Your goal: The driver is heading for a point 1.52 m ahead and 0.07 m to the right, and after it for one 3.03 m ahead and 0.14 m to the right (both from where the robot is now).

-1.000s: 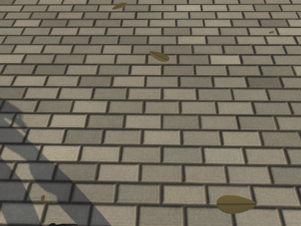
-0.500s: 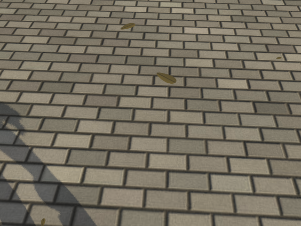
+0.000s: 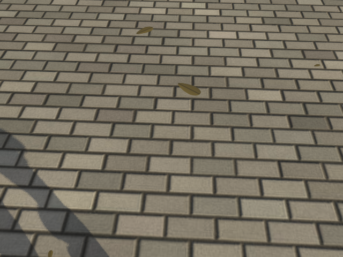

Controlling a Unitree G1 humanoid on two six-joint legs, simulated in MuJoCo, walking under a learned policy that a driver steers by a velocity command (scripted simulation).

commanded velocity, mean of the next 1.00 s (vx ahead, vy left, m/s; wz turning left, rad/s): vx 0.00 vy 0.00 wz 0.00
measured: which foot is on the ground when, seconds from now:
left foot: down 0.00-1.00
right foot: down 0.00-1.00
